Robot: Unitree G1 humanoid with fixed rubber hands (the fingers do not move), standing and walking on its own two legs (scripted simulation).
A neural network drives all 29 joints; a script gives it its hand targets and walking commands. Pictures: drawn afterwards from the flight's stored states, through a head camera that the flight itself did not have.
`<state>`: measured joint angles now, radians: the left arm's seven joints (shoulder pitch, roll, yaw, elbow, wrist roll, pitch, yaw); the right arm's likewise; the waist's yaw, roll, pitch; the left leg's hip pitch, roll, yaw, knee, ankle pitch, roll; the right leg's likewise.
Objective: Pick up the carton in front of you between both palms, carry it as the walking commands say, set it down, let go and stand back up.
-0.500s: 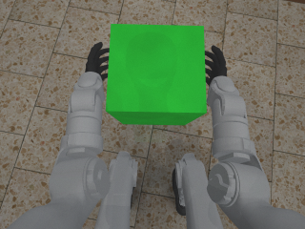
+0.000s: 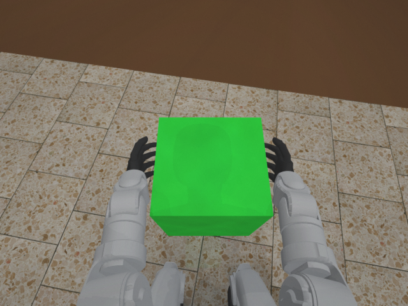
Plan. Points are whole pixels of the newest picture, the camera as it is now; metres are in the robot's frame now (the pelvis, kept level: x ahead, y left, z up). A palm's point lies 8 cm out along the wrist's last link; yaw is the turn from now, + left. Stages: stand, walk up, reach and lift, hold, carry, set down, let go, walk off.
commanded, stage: reach and lift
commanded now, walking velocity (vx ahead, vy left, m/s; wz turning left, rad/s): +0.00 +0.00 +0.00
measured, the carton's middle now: (209, 183) +0.39 +0.00 -0.10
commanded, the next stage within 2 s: hold in 1.50 s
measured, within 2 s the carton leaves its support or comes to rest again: neither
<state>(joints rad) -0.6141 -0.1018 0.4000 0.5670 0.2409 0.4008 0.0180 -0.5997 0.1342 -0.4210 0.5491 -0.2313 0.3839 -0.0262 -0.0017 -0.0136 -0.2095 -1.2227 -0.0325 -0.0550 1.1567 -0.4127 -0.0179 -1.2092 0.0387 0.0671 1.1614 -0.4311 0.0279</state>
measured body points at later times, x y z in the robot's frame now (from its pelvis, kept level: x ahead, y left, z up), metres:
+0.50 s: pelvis +0.04 +0.00 +0.10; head +0.03 +0.00 +0.55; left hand +0.35 +0.15 +0.11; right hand +0.35 -0.15 +0.11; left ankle +0.06 +0.13 -0.63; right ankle +0.05 -0.13 -0.63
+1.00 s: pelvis +0.03 +0.00 +0.11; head +0.02 +0.00 +0.56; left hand +0.35 +0.15 +0.13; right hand +0.35 -0.15 +0.13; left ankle +0.06 +0.13 -0.63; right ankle +0.05 -0.13 -0.63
